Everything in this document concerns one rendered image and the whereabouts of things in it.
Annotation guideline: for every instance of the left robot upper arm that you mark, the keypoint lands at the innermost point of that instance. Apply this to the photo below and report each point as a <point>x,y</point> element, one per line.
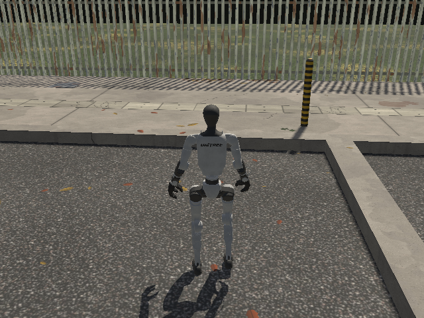
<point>186,151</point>

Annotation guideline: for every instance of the robot right forearm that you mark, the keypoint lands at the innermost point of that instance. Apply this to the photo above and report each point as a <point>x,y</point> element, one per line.
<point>242,173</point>

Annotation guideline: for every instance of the robot left forearm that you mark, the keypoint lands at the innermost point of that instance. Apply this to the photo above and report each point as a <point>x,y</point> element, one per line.
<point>177,175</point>

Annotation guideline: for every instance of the right robot upper arm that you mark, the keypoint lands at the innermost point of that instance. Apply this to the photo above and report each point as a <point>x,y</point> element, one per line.
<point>235,149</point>

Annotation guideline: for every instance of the right robot foot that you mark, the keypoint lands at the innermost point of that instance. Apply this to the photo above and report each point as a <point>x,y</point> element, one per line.
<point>228,263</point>

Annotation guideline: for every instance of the left robot foot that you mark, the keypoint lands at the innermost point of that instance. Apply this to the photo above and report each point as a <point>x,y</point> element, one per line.
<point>197,269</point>

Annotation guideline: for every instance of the robot left hand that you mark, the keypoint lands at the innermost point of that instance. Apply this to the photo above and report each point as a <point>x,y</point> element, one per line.
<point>172,188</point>

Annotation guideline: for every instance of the robot right hand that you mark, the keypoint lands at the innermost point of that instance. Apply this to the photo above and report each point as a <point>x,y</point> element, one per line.
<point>247,185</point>

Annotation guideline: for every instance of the robot foot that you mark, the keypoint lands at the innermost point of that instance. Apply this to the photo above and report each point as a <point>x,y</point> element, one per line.
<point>228,263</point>
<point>197,269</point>

